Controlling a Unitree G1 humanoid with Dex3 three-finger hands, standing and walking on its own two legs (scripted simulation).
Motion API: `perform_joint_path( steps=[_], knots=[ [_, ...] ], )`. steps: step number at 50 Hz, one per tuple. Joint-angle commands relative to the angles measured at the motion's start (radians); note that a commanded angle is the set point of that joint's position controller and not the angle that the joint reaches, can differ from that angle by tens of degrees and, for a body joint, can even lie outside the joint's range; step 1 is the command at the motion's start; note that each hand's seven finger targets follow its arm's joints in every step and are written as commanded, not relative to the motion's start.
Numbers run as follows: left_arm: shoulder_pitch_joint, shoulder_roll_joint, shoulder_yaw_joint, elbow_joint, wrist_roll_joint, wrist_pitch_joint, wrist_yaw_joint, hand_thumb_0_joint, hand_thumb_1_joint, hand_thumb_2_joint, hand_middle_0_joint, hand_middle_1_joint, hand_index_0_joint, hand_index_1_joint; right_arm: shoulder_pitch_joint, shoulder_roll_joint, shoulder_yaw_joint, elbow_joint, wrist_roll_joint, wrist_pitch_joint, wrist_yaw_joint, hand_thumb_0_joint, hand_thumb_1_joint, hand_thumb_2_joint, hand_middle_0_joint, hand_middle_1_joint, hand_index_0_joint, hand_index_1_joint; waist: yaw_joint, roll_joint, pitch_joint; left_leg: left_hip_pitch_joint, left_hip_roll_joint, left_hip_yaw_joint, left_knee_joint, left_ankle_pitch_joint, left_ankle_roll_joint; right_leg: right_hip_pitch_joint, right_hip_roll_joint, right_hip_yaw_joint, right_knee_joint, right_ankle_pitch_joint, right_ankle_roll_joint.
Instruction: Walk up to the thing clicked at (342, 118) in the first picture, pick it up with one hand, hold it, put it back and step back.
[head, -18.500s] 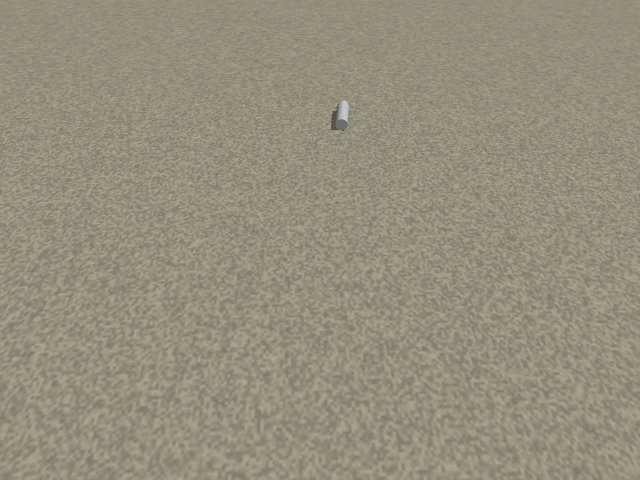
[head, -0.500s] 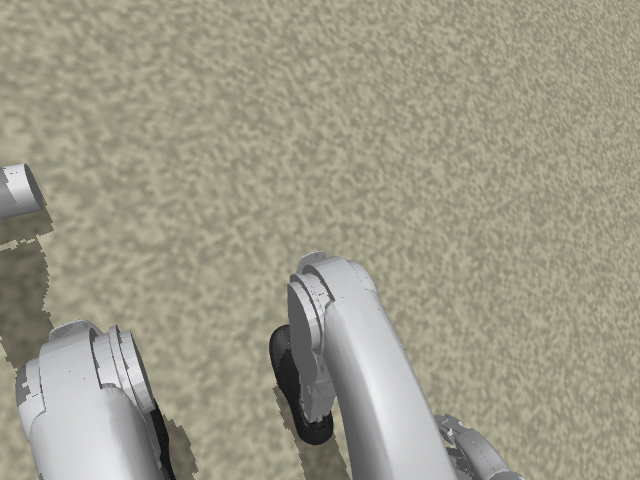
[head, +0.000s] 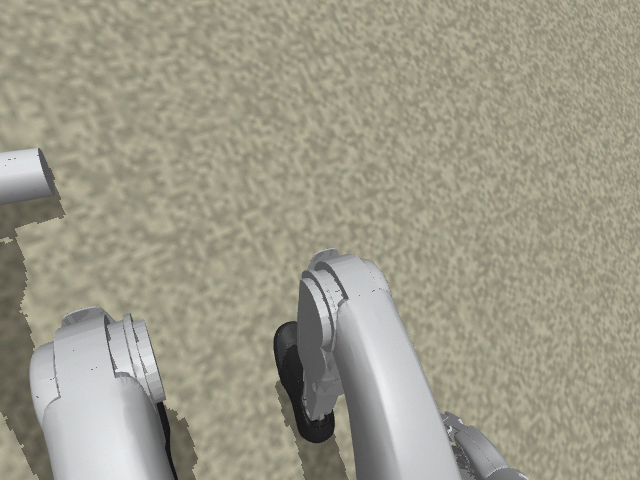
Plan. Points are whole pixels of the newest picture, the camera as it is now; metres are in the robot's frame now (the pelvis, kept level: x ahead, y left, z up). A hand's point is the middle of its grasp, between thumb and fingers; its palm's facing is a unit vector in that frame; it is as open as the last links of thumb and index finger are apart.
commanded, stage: rest palm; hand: left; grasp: from above
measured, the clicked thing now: out of the picture +0.49 +0.35 -0.29
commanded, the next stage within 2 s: close in 1.52 s
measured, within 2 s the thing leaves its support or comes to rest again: neither
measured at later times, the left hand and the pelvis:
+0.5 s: hand out of the picture +0.48 +0.32 -0.23, palm faces -0.47 -0.10 -0.88, open 13.6 cm; pelvis +0.00 +0.00 -0.01, yaw -2 degrees
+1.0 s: hand out of the picture +0.47 +0.32 -0.25, palm faces -0.47 -0.12 -0.87, open 13.6 cm; pelvis +0.00 +0.00 -0.02, yaw -3 degrees
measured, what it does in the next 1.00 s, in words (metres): stands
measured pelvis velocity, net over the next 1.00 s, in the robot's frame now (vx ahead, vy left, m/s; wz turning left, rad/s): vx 0.00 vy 0.00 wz -0.06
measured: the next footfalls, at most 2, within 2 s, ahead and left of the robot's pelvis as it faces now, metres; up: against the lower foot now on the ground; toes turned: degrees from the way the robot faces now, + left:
none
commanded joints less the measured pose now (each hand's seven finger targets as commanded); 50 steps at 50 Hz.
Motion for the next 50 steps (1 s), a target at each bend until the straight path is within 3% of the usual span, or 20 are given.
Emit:
perform_joint_path(
  steps=[1, 4, 11, 13, 17, 20, 26, 30, 33, 35, 37, 39, 40, 42, 44, 47, 50],
  knots=[
    [-0.299, 0.235, 0.045, -0.111, 0.017, -0.008, 0.073, 0.000, -0.494, 1.077, -0.076, -1.101, -0.094, -1.082, 0.225, -0.289, -0.078, 0.002, -0.006, 0.003, -0.010, 0.000, -0.894, -0.892, 0.200, 0.300, 0.200, 0.300, -0.031, 0.476, -0.648, 0.609, 0.008, 0.073, -0.262, 0.227, 0.007, 0.260, 0.030, -0.110, -0.182, 0.230, -0.087],
    [-0.327, 0.245, 0.057, -0.128, 0.027, -0.005, 0.102, 0.000, -0.480, 1.054, -0.070, -1.102, -0.097, -1.074, 0.222, -0.290, -0.072, -0.008, -0.011, -0.002, -0.006, 0.000, -0.892, -0.891, 0.200, 0.300, 0.200, 0.300, -0.042, 0.514, -0.664, 0.634, 0.009, 0.073, -0.264, 0.252, 0.004, 0.272, 0.028, -0.110, -0.174, 0.253, -0.085],
    [-0.297, 0.246, 0.054, -0.007, 0.026, 0.017, 0.148, 0.000, -0.486, 1.065, -0.074, -1.081, -0.081, -1.073, 0.214, -0.292, -0.046, -0.014, -0.020, -0.026, 0.000, 0.000, -0.893, -0.896, 0.200, 0.300, 0.200, 0.300, -0.081, 0.417, -0.602, 0.509, 0.008, 0.086, -0.225, 0.198, 0.027, 0.316, 0.041, -0.103, -0.193, 0.237, -0.075],
    [-0.291, 0.272, 0.059, -0.010, 0.030, 0.019, 0.157, 0.000, -0.485, 1.053, -0.073, -1.084, -0.083, -1.072, 0.203, -0.294, -0.038, -0.014, -0.023, -0.033, -0.003, 0.000, -0.893, -0.896, 0.200, 0.300, 0.200, 0.300, -0.060, 0.433, -0.632, 0.528, 0.010, 0.089, -0.223, 0.199, 0.026, 0.332, 0.044, -0.100, -0.191, 0.238, -0.076],
    [-0.306, 0.287, 0.057, 0.021, 0.021, 0.018, 0.175, 0.000, -0.497, 1.038, -0.068, -1.071, -0.077, -1.062, 0.199, -0.306, -0.024, -0.015, -0.031, -0.050, -0.006, 0.000, -0.895, -0.897, 0.200, 0.300, 0.200, 0.300, -0.088, 0.420, -0.587, 0.492, 0.014, 0.081, -0.213, 0.160, 0.027, 0.322, 0.047, -0.108, -0.189, 0.207, -0.074],
    [-0.306, 0.331, 0.072, 0.004, 0.028, 0.015, 0.191, 0.000, -0.499, 1.034, -0.067, -1.060, -0.076, -1.050, 0.199, -0.314, -0.015, -0.020, -0.032, -0.060, -0.009, 0.000, -0.894, -0.897, 0.200, 0.300, 0.200, 0.300, -0.078, 0.446, -0.622, 0.524, 0.017, 0.076, -0.209, 0.180, 0.022, 0.334, 0.048, -0.114, -0.175, 0.222, -0.076],
    [-0.288, 0.304, 0.054, 0.055, 0.025, 0.024, 0.206, 0.000, -0.506, 1.015, -0.062, -1.056, -0.073, -1.045, 0.190, -0.326, 0.002, -0.020, -0.046, -0.081, -0.002, 0.000, -0.897, -0.899, 0.200, 0.300, 0.200, 0.300, -0.109, 0.447, -0.561, 0.506, 0.022, 0.068, -0.191, 0.173, 0.021, 0.312, 0.053, -0.126, -0.163, 0.224, -0.075],
    [-0.276, 0.347, 0.070, 0.011, 0.019, 0.032, 0.211, 0.000, -0.493, 1.025, -0.069, -1.064, -0.081, -1.051, 0.186, -0.332, 0.012, -0.018, -0.047, -0.097, 0.007, 0.000, -0.897, -0.898, 0.200, 0.299, 0.200, 0.299, -0.087, 0.480, -0.595, 0.543, 0.026, 0.067, -0.184, 0.216, 0.015, 0.341, 0.055, -0.126, -0.153, 0.256, -0.075],
    [-0.234, 0.340, 0.083, 0.056, 0.016, 0.040, 0.211, 0.000, -0.501, 1.042, -0.074, -1.062, -0.078, -1.057, 0.176, -0.349, 0.010, -0.036, -0.054, -0.104, 0.014, 0.000, -0.898, -0.899, 0.200, 0.299, 0.199, 0.299, -0.105, 0.453, -0.552, 0.518, 0.028, 0.059, -0.180, 0.215, 0.014, 0.341, 0.058, -0.137, -0.152, 0.252, -0.075],
    [-0.253, 0.369, 0.094, 0.009, 0.013, 0.035, 0.214, 0.000, -0.497, 1.018, -0.068, -1.061, -0.078, -1.050, 0.170, -0.345, 0.011, -0.034, -0.053, -0.103, 0.014, 0.000, -0.899, -0.900, 0.200, 0.300, 0.200, 0.300, -0.087, 0.491, -0.606, 0.544, 0.030, 0.057, -0.183, 0.229, 0.012, 0.366, 0.059, -0.134, -0.153, 0.265, -0.076],
    [-0.240, 0.324, 0.066, 0.047, 0.011, 0.041, 0.208, 0.000, -0.499, 1.007, -0.065, -1.066, -0.078, -1.051, 0.153, -0.341, 0.020, -0.045, -0.057, -0.110, 0.024, 0.000, -0.900, -0.900, 0.200, 0.299, 0.199, 0.299, -0.108, 0.473, -0.558, 0.526, 0.034, 0.055, -0.169, 0.215, 0.014, 0.345, 0.061, -0.135, -0.144, 0.260, -0.075],
    [-0.227, 0.368, 0.104, 0.048, 0.006, 0.040, 0.214, 0.000, -0.499, 1.039, -0.072, -1.064, -0.077, -1.058, 0.170, -0.364, 0.010, -0.033, -0.055, -0.111, 0.023, 0.000, -0.899, -0.900, 0.200, 0.299, 0.200, 0.299, -0.107, 0.454, -0.533, 0.504, 0.031, 0.054, -0.168, 0.200, 0.014, 0.342, 0.061, -0.140, -0.151, 0.244, -0.074],
    [-0.221, 0.357, 0.096, 0.055, 0.014, 0.039, 0.211, 0.000, -0.498, 1.030, -0.071, -1.060, -0.078, -1.051, 0.168, -0.364, 0.011, -0.041, -0.056, -0.113, 0.026, 0.000, -0.900, -0.900, 0.200, 0.300, 0.200, 0.300, -0.109, 0.451, -0.504, 0.491, 0.030, 0.056, -0.168, 0.195, 0.014, 0.331, 0.060, -0.138, -0.153, 0.236, -0.076],
    [-0.242, 0.389, 0.111, -0.006, 0.019, 0.028, 0.221, 0.000, -0.494, 1.053, -0.078, -1.075, -0.081, -1.071, 0.156, -0.355, 0.014, -0.040, -0.060, -0.109, 0.025, 0.000, -0.900, -0.901, 0.200, 0.300, 0.200, 0.300, -0.090, 0.497, -0.585, 0.549, 0.035, 0.049, -0.175, 0.225, 0.009, 0.367, 0.063, -0.140, -0.151, 0.259, -0.078],
    [-0.220, 0.327, 0.079, 0.038, 0.013, 0.032, 0.213, 0.000, -0.497, 1.038, -0.071, -1.079, -0.078, -1.071, 0.154, -0.352, 0.014, -0.040, -0.059, -0.114, 0.031, 0.000, -0.901, -0.902, 0.200, 0.300, 0.199, 0.300, -0.114, 0.474, -0.539, 0.534, 0.037, 0.048, -0.165, 0.223, 0.011, 0.346, 0.064, -0.143, -0.142, 0.263, -0.073],
    [-0.244, 0.363, 0.098, 0.022, 0.011, 0.020, 0.226, 0.000, -0.487, 1.060, -0.076, -1.097, -0.081, -1.090, 0.156, -0.364, 0.010, -0.038, -0.060, -0.114, 0.032, 0.000, -0.901, -0.902, 0.200, 0.300, 0.200, 0.300, -0.110, 0.475, -0.544, 0.533, 0.036, 0.037, -0.179, 0.202, 0.007, 0.339, 0.062, -0.153, -0.145, 0.244, -0.075],
    [-0.245, 0.304, 0.054, 0.032, 0.018, 0.021, 0.221, 0.000, -0.483, 1.023, -0.067, -1.090, -0.081, -1.074, 0.142, -0.357, 0.013, -0.039, -0.063, -0.119, 0.041, 0.000, -0.901, -0.902, 0.200, 0.299, 0.200, 0.299, -0.123, 0.487, -0.521, 0.554, 0.040, 0.033, -0.172, 0.216, 0.005, 0.318, 0.066, -0.153, -0.137, 0.255, -0.072]
  ],
)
